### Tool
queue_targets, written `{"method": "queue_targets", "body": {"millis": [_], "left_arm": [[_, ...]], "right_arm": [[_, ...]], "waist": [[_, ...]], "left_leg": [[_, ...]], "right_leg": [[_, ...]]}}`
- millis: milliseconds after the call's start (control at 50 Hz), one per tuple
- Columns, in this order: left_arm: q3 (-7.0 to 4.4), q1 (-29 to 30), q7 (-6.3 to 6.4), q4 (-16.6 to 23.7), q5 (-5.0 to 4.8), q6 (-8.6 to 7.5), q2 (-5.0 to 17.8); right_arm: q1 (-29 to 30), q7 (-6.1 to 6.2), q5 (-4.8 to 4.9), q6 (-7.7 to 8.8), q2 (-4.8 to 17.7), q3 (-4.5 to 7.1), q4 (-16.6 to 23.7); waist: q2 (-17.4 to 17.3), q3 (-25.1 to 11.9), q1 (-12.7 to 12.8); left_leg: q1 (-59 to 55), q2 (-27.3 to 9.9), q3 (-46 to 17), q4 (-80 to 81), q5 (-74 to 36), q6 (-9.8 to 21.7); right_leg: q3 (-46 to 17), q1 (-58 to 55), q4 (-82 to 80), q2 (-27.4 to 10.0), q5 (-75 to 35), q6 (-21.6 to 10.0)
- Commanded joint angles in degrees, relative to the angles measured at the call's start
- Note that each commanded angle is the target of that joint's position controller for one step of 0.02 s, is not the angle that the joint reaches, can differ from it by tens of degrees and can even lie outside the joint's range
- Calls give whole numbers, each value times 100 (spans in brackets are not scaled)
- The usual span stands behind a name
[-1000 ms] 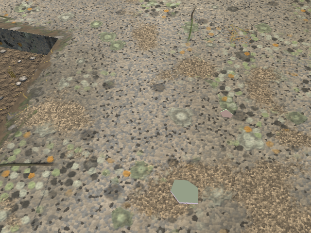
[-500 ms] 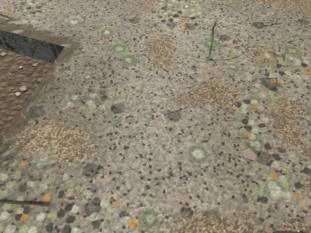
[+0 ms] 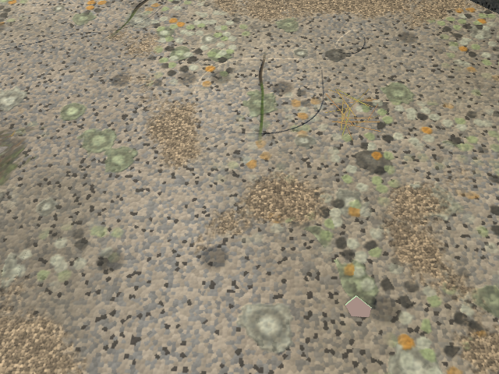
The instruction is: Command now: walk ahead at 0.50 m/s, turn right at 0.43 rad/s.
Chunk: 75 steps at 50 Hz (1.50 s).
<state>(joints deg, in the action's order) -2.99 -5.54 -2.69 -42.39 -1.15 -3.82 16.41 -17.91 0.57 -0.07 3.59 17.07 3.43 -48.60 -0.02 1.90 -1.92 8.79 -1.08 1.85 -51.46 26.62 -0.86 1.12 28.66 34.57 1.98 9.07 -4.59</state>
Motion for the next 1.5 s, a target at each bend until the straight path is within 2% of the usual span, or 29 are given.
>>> {"method": "queue_targets", "body": {"millis": [20,40,120,240,320,380,420,440,460,480,500,540,560,620,720,860,900,940,960,980,1000,1060,1140,1260,1360,1420,1460,1480,1500], "left_arm": [[-312,-1470,77,73,22,-15,1007],[-270,-1142,85,144,54,-15,889],[-233,-733,170,355,98,-24,748],[-321,-1245,345,224,-1,20,951],[-286,-1671,363,27,-20,62,848],[-298,-1768,374,-46,26,115,873],[-279,-1648,364,-28,33,151,827],[-197,-1560,346,52,72,141,638],[-91,-2009,344,144,63,78,351],[-28,-2404,339,103,13,6,255],[-129,-1904,323,129,-58,-22,741],[-152,-1001,305,352,18,-48,790],[-169,-941,289,373,67,-53,713],[-119,-1094,264,340,63,-11,407],[-2,-214,225,592,102,-58,171],[-21,721,58,926,15,-141,304],[-92,396,44,869,33,-159,467],[-322,-1112,122,460,94,-145,928],[-448,-1895,174,376,213,-111,1511],[-415,-2130,143,256,115,-70,1390],[-284,-1858,147,275,61,-59,985],[-137,-861,119,372,146,-73,582],[-170,-756,113,217,124,-210,629],[-220,-1239,235,-130,71,-158,848],[-260,-1726,274,-481,2,-32,962],[-298,-1676,316,-575,-8,64,1050],[-238,-1565,345,-552,28,123,934],[-102,-1661,366,-401,176,114,636],[71,-2396,298,-376,118,-15,-8]], "right_arm": [[429,-112,204,433,726,60,777],[601,-84,104,461,700,64,814],[451,-20,-90,260,575,117,825],[1609,-43,-59,249,266,12,1165],[2059,-172,20,343,328,4,1276],[2028,-224,18,402,484,54,1312],[1361,-187,-9,440,651,151,1139],[597,-155,-82,464,872,234,1013],[-242,-137,-141,444,1355,370,886],[-673,-209,0,360,1270,387,619],[-541,-208,123,336,836,260,640],[153,-190,24,250,574,144,735],[317,-190,-30,246,465,98,741],[371,-187,-5,279,448,78,659],[133,-113,74,223,770,158,455],[-476,-73,158,53,928,184,72],[-398,-42,156,-11,1031,214,39],[-307,-14,99,-39,839,121,109],[-732,-30,-8,47,313,-60,308],[-979,-72,29,167,186,-127,226],[-456,-118,178,230,750,26,298],[208,-100,84,208,699,72,429],[123,-64,39,16,370,27,394],[1343,-149,31,103,177,-62,703],[2050,-292,92,164,262,-73,994],[1805,-340,79,196,438,-15,981],[462,-271,47,200,844,205,586],[-555,-208,-6,174,1283,319,410],[-702,-243,14,143,1559,372,293]], "waist": [[602,-1224,774],[177,-738,568],[368,-428,101],[410,-167,477],[466,-122,702],[591,-85,626],[654,-360,245],[503,-1037,-124],[-490,-1947,-227],[-1709,-2204,-191],[-1041,-1451,-325],[-315,-324,-187],[-353,-142,-35],[-618,-197,170],[-412,-71,-42],[-435,130,-249],[-503,-64,22],[-309,-1087,762],[792,-2074,802],[1599,-2579,769],[1029,-1744,829],[443,-376,362],[482,-228,61],[296,75,428],[297,240,622],[433,40,386],[350,-841,-287],[-379,-1754,-588],[-1896,-2330,-159]], "left_leg": [[3761,-104,-717,-2390,-127,202],[3568,-303,-666,-1889,-482,208],[2634,-482,-602,-795,-1028,-34],[2284,-110,-518,1478,-3003,-286],[2094,-28,-540,2154,-3332,-174],[2054,0,-512,2425,-2637,68],[1116,135,-297,2759,-2426,352],[-178,-323,-678,2518,-2620,680],[-2341,-1429,-2365,2392,-2423,1431],[-3090,-2118,-4276,3117,-1160,1879],[-2615,-2001,-4159,3341,-121,1658],[-1124,-1561,-2887,3672,-795,1406],[-672,-1379,-2530,3822,-1300,1373],[-160,-1116,-1842,4122,-2242,1407],[-39,-916,-995,4330,-3039,1313],[-804,-1259,-948,3959,-3153,1092],[-1015,-1285,-887,3473,-4098,963],[-314,-804,-448,1602,-4741,657],[1706,-130,-92,-605,-2658,280],[2884,377,-648,-1697,727,185],[3502,9,-841,-2164,553,245],[3124,-599,-559,-1447,-770,219],[2750,-717,-515,-855,-1421,19],[2705,-527,-332,1270,-3193,-29],[2813,-359,-343,2050,-2993,157],[2302,-181,-208,2279,-2336,384],[271,20,1,2388,-2425,689],[-1488,-1089,-1273,2176,-2696,1066],[-3137,-2116,-3964,2914,-1289,1950]], "right_leg": [[-3552,-4125,-1768,-1789,922,-1339],[-3010,-3249,-1866,-1596,408,-1230],[-2187,-1789,-2249,-1159,-902,-1210],[-1601,-1336,-2215,-701,-738,-834],[-1836,-1849,-1939,-944,-485,-756],[-2170,-2478,-1516,-1211,-898,-668],[-2069,-2578,-864,-1024,-2035,-509],[-1806,-2189,184,-741,-2178,-343],[-1185,-498,2051,-34,-878,61],[-1000,893,3318,353,2381,299],[-1238,1510,3794,17,2237,269],[-790,1533,3492,-427,1350,276],[-736,1330,3173,-609,1075,291],[-542,881,2575,-777,804,396],[-308,739,804,-764,-633,538],[-231,449,-436,-493,-874,314],[-101,-132,-631,-343,-522,142],[-180,-2462,-641,-463,-732,-238],[-2276,-4758,-540,-1949,-607,-978],[-4177,-5320,-1373,-2508,382,-1462],[-3723,-4751,-1581,-2282,1043,-1196],[-2071,-2560,-2133,-1629,-43,-867],[-1324,-1812,-2638,-1443,-871,-987],[-575,-1944,-2775,-1195,-1073,-738],[-667,-2822,-2454,-1564,-1108,-658],[-689,-3258,-1922,-1684,-2111,-492],[-307,-2862,-307,-1225,-3323,-221],[-27,-1675,1549,-835,-1627,-2],[-242,561,3281,204,2227,327]]}}
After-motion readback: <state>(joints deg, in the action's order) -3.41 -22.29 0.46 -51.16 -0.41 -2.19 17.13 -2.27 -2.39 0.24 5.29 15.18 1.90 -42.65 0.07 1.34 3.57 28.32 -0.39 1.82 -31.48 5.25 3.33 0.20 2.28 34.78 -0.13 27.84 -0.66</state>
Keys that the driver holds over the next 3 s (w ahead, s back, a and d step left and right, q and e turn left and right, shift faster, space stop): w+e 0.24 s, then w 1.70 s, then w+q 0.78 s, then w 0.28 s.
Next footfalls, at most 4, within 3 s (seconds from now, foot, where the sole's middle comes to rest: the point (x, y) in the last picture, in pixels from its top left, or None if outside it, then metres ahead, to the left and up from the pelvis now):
0.44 left None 0.44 0.09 -0.76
0.94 right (334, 293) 0.66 -0.21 -0.76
1.46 left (267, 197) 1.00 -0.05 -0.76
2.00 right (350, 142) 1.23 -0.35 -0.76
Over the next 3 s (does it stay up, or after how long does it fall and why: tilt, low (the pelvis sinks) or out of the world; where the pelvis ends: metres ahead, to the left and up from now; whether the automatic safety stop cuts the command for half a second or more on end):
stays up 1.65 -0.22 0.01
